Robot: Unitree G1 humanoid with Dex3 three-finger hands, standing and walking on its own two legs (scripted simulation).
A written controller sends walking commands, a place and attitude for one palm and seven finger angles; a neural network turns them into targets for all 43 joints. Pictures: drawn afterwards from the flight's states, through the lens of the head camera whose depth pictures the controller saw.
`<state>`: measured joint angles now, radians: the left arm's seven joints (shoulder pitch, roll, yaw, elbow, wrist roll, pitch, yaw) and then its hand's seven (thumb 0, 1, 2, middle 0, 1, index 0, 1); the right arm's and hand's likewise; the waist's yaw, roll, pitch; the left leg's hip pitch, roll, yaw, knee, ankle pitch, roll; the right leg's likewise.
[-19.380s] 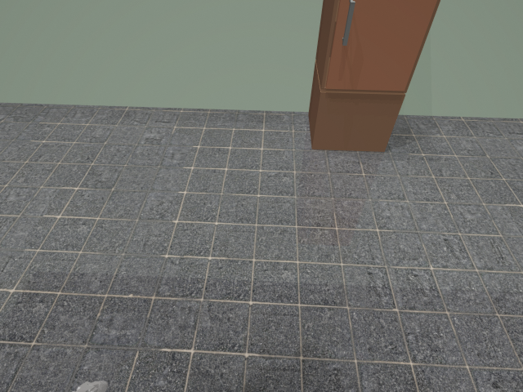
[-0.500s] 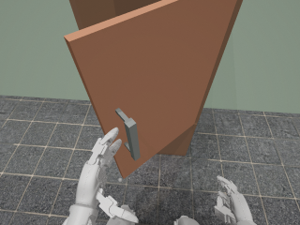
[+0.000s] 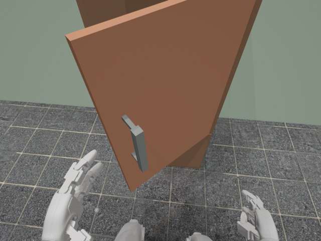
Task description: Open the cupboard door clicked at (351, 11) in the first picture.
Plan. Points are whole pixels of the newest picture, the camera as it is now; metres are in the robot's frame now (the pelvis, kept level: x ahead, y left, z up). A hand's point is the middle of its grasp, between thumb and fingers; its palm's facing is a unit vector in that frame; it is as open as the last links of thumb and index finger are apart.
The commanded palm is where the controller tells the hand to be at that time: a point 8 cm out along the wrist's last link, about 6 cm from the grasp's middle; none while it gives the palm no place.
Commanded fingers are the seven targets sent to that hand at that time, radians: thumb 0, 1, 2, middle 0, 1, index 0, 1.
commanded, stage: draw the hand back to the body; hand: left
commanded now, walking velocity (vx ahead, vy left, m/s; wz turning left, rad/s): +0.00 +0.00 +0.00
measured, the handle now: (136, 146) +0.32 +0.08 +0.08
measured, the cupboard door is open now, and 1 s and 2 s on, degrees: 44 44 44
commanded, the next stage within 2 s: step back with the hand held close in 1.64 s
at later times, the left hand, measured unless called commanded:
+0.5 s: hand (64, 200) +0.18 +0.18 +0.13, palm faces -0.06 -1.00 -0.06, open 16.3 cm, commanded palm +0.15 +0.24 +0.15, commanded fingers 0.00 -0.40 0.34 -0.15 -0.30 -0.15 -0.30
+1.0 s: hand (5, 163) +0.21 +0.25 +0.20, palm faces +0.34 -0.86 -0.38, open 12.3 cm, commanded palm +0.16 +0.30 +0.23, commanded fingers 0.00 0.48 0.72 -0.19 -0.30 -0.19 -0.30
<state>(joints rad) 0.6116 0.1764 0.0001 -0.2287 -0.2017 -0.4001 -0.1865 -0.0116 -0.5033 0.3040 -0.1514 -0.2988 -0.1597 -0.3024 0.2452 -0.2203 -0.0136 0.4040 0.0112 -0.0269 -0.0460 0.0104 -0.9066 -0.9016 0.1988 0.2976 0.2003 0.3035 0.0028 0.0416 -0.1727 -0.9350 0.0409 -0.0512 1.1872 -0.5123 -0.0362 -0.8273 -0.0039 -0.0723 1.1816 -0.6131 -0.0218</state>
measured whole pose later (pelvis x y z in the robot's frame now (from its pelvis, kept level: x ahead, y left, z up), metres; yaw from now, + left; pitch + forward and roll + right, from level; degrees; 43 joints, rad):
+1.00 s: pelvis +0.03 +0.02 +0.08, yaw +0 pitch +0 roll +0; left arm 0.57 0.32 0.19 -0.43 -0.05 -0.01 0.13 0.00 0.14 0.58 -0.18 -0.30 -0.18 -0.30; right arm 0.23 -0.22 0.07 0.54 0.01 -0.10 -0.11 0.01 -0.90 -0.90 0.20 0.30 0.20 0.30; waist 0.05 0.05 -0.06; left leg -0.31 0.01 0.00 0.62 -0.32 0.00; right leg -0.20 -0.03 -0.04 0.58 -0.38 0.02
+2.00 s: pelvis +0.01 +0.01 +0.10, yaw -1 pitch -1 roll -1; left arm 0.54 0.38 0.38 -0.45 -0.06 -0.11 0.11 0.01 0.89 0.90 -0.21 -0.30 -0.21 -0.30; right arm 0.16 -0.24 0.00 0.57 0.00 0.01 -0.09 0.01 -0.91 -0.90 0.20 0.30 0.20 0.30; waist 0.00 0.06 0.03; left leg -0.24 0.04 0.00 0.44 -0.19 -0.02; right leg -0.13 0.00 -0.04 0.40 -0.25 0.00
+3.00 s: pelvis -0.13 +0.03 +0.09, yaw -2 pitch +3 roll -1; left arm 0.54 0.43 0.39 -0.56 -0.04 -0.20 0.13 0.01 0.88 0.90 -0.21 -0.30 -0.21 -0.30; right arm 0.14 -0.17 0.02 0.66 -0.02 -0.07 -0.05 0.01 -0.90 -0.90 0.20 0.30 0.20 0.30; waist 0.03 -0.01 0.00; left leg -0.54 0.00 0.01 0.71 -0.26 -0.03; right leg -0.15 0.06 0.03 0.48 -0.38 -0.03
